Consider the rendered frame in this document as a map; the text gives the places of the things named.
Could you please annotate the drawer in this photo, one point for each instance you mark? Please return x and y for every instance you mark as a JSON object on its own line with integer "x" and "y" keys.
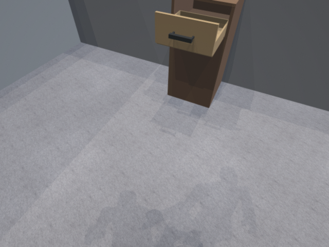
{"x": 208, "y": 31}

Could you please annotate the handle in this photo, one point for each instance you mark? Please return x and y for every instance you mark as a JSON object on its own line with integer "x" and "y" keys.
{"x": 180, "y": 37}

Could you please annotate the cabinet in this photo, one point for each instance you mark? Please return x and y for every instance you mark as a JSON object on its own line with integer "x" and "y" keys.
{"x": 193, "y": 77}

